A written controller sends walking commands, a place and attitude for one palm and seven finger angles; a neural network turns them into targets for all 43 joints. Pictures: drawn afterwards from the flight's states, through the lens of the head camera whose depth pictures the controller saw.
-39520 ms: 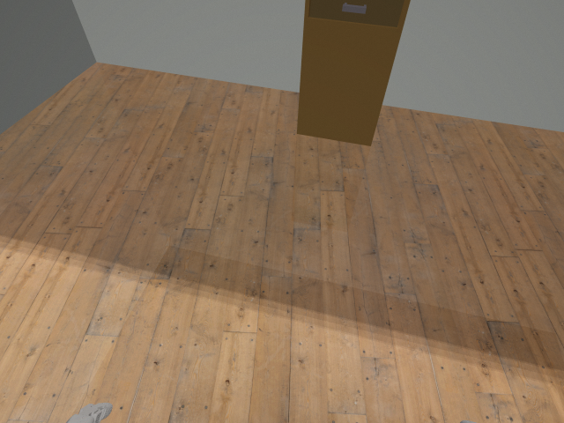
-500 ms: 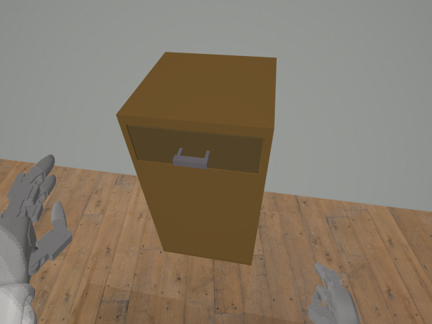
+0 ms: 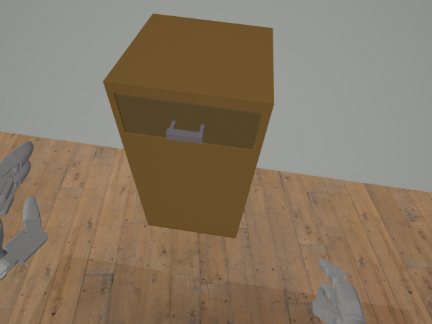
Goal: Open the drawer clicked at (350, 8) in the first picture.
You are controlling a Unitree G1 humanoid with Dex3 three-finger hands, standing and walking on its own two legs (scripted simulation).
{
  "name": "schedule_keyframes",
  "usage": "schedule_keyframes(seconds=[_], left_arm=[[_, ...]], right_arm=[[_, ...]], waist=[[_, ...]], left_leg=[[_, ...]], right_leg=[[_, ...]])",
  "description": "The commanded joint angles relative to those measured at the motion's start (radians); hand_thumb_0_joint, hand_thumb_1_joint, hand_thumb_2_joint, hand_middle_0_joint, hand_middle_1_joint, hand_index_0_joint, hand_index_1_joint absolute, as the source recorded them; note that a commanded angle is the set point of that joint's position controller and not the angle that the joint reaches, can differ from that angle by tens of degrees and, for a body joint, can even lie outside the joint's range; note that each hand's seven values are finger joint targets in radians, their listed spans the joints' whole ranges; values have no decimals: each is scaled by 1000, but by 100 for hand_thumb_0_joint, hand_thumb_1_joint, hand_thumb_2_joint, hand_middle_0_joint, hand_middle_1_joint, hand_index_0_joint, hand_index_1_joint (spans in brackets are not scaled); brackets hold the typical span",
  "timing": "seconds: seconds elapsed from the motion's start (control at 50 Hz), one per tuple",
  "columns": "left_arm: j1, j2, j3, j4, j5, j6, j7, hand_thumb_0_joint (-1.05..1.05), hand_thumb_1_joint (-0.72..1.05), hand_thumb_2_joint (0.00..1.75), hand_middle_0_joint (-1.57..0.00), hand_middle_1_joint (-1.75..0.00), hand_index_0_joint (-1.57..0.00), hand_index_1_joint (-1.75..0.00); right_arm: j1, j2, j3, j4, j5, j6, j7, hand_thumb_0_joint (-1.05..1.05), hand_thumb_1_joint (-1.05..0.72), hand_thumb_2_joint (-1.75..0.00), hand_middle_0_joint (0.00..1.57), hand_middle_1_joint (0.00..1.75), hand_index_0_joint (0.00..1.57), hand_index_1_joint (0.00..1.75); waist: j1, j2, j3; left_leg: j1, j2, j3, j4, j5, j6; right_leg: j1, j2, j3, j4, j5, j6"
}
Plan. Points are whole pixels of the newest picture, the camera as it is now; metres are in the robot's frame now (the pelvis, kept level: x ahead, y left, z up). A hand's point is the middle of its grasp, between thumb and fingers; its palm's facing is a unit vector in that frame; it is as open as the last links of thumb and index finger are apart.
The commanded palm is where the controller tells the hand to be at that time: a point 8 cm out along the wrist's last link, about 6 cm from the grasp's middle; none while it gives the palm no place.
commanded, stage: step back with the hand held close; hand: left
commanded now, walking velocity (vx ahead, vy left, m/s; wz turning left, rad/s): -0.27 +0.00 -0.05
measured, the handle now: (186, 130) +0.60 +0.12 -0.04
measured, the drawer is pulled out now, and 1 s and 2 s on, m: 0.00 0.00 0.00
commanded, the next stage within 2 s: stop stepping back and stand still in 1.00 s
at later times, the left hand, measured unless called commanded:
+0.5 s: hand (0, 296) +0.13 +0.25 +0.16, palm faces +0.37 -0.83 -0.42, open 7.4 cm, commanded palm +0.06 +0.29 +0.18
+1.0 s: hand out of the picture +0.05 +0.24 +0.16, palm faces +0.30 -0.84 -0.46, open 7.4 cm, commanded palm -0.03 +0.29 +0.18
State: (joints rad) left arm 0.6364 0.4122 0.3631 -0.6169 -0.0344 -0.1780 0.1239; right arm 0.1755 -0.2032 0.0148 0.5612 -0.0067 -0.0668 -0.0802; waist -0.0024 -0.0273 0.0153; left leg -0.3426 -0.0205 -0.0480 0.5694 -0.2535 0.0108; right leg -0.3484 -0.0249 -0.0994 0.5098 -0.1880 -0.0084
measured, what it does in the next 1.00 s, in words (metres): walks backwards: right foot, then left foot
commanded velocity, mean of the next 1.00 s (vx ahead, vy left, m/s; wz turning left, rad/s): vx -0.36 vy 0.00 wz -0.08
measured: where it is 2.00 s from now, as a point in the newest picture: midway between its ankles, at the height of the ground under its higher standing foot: outside the picture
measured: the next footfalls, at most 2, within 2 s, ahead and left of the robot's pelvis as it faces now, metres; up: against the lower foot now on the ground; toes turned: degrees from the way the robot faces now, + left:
right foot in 0.76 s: -0.12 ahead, -0.10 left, +0.00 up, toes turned +2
left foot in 0.96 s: -0.07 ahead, +0.10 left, +0.00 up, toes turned +1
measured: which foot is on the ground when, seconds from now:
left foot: down 0.00-0.80, up 0.82-0.94, down 0.96-1.00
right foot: down 0.00-0.54, up 0.56-0.74, down 0.76-0.98, up 1.00-1.00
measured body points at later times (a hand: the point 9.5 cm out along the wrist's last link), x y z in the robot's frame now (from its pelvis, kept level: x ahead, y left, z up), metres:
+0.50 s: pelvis -0.06 +0.01 -0.01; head -0.04 +0.04 +0.44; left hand +0.10 +0.29 +0.18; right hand +0.13 -0.23 -0.08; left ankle +0.02 +0.11 -0.73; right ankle +0.03 -0.11 -0.73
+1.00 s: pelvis -0.15 +0.01 +0.00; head -0.12 +0.04 +0.45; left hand +0.03 +0.29 +0.19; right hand +0.04 -0.23 -0.06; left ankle -0.11 +0.09 -0.74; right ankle -0.16 -0.10 -0.73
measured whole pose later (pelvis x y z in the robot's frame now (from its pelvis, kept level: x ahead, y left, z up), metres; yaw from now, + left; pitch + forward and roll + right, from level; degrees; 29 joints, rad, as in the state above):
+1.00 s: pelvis -0.15 +0.01 +0.00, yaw +1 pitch +4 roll -1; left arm 0.57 0.44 0.37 -0.62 -0.03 -0.20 0.10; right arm 0.15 -0.20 0.00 0.59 0.01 -0.09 -0.07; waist 0.00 -0.06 -0.01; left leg -0.39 -0.03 0.03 0.50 -0.17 0.04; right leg -0.33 0.04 0.01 0.56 -0.31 -0.01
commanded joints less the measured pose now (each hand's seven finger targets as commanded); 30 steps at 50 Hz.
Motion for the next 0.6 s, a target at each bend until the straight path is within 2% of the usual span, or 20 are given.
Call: schedule_keyframes(seconds=[0.0,0.04,0.06,0.12,0.18,0.22,0.26,0.28,0.32,0.36,0.38,0.4,0.42,0.44,0.46,0.5,0.52,0.54,0.56,0.58], left_arm=[[21,118,115,-181,-8,-67,20,0,90,90,-20,-30,-20,-30],[2,124,117,-177,-8,-76,23,0,90,90,-20,-30,-20,-30],[-15,136,120,-209,-8,-80,24,0,90,90,-20,-30,-20,-30],[-11,120,107,-200,-2,-87,28,0,90,90,-20,-30,-20,-30],[-23,127,120,-232,13,-95,29,0,90,90,-20,-30,-20,-30],[-7,120,118,-228,15,-96,25,0,90,90,-20,-30,-20,-30],[-2,124,132,-224,22,-104,18,0,90,90,-20,-30,-20,-30],[-5,117,127,-207,28,-112,16,0,90,90,-20,-30,-20,-30],[-28,110,119,-202,21,-110,13,0,90,90,-20,-30,-20,-30],[-75,134,116,-231,14,-114,17,0,90,90,-20,-30,-20,-30],[-78,138,115,-210,9,-114,24,0,90,90,-20,-30,-20,-30],[-81,132,108,-205,6,-111,29,0,90,90,-20,-30,-20,-30],[-89,136,110,-208,8,-109,33,0,90,90,-20,-30,-20,-30],[-83,137,116,-203,7,-104,35,0,90,90,-20,-30,-20,-30],[-72,140,122,-208,4,-101,34,0,90,90,-20,-30,-20,-30],[-44,138,129,-225,3,-112,31,0,90,90,-20,-30,-20,-30],[-28,133,144,-231,10,-124,28,0,90,90,-20,-30,-20,-30],[-17,126,152,-235,14,-130,25,0,90,90,-20,-30,-20,-30],[-27,144,160,-249,9,-126,23,0,90,90,-20,-30,-20,-30],[-23,132,152,-256,5,-125,21,0,90,90,-20,-30,-20,-30]], right_arm=[[-81,-142,-57,-156,6,-43,-10,0,-90,-90,20,30,20,30],[-74,-140,-56,-152,5,-37,-10,0,-90,-90,20,30,20,30],[-74,-145,-58,-156,5,-39,-13,0,-90,-90,20,30,20,30],[-77,-150,-53,-163,3,-38,-19,0,-90,-90,20,30,20,30],[-77,-157,-54,-175,-1,-52,-26,0,-90,-90,20,30,20,30],[-71,-152,-58,-181,3,-63,-23,0,-90,-90,20,30,20,30],[-73,-159,-64,-183,-3,-80,-17,0,-90,-90,20,30,20,30],[-73,-159,-62,-180,-5,-83,-13,0,-90,-90,20,30,20,30],[-57,-157,-66,-168,4,-85,-3,0,-90,-90,20,30,20,30],[-47,-150,-73,-148,4,-86,3,0,-90,-90,20,30,20,30],[-45,-136,-73,-130,7,-85,2,0,-90,-90,20,30,20,30],[-44,-132,-72,-119,5,-78,2,0,-90,-90,20,30,20,30],[-50,-123,-68,-113,1,-70,0,0,-90,-90,20,30,20,30],[-56,-118,-67,-112,1,-62,-4,0,-90,-90,20,30,20,30],[-70,-126,-69,-116,0,-58,-11,0,-90,-90,20,30,20,30],[-90,-144,-70,-137,2,-60,-22,0,-90,-90,20,30,20,30],[-101,-162,-73,-154,0,-72,-23,0,-90,-90,20,30,20,30],[-90,-156,-79,-159,-3,-84,-22,0,-90,-90,20,30,20,30],[-84,-138,-85,-163,-3,-95,-24,0,-90,-90,20,30,20,30],[-80,-129,-82,-156,-10,-110,-18,0,-90,-90,20,30,20,30]], waist=[[0,40,-132],[-5,16,-112],[-6,40,-111],[-5,105,-86],[5,188,-109],[12,173,-159],[12,185,-154],[10,174,-110],[6,54,-122],[-4,-43,-122],[-4,-93,-130],[-6,-97,-136],[-7,-99,-139],[-10,-88,-138],[-11,-9,-128],[1,173,-94],[7,294,-101],[9,307,-118],[12,239,-140],[18,162,-160]], left_leg=[[-138,63,-55,-95,24,9],[-136,45,-39,-81,-86,8],[-134,41,-39,-93,-108,6],[-191,71,-87,-192,-190,23],[-332,136,-168,-311,-181,54],[-304,135,-148,-274,-76,57],[-375,141,-153,-268,-152,73],[-431,145,-157,-266,-225,83],[-353,92,-99,-141,-195,54],[-182,20,-26,31,-158,9],[-83,-4,7,125,-135,-9],[-18,-7,20,188,-125,-13],[9,-3,27,180,-116,-13],[34,1,31,121,-94,-9],[33,10,16,23,-59,-5],[-124,128,-144,-194,-159,40],[-345,231,-263,-364,-356,90],[-454,299,-361,-466,-474,134],[-358,306,-369,-428,-325,144],[-229,296,-308,-338,-127,145]], right_leg=[[163,-82,127,-108,-23,-17],[102,-99,142,-165,-150,-22],[93,-95,133,-173,-176,-22],[114,-36,93,-124,-227,2],[298,44,65,63,-57,20],[334,48,77,99,58,22],[389,50,102,124,78,23],[389,45,119,129,63,20],[286,-11,179,26,50,-1],[80,-125,306,-165,-92,-54],[-21,-185,326,-229,-158,-82],[-92,-217,323,-254,-180,-99],[-112,-215,286,-247,-165,-96],[-121,-189,246,-222,-147,-78],[-114,-139,195,-182,-129,-53],[-31,-8,120,2,-222,4],[167,79,85,207,-222,28],[266,132,92,394,-216,29],[195,122,126,433,-233,22],[123,104,145,380,-280,17]])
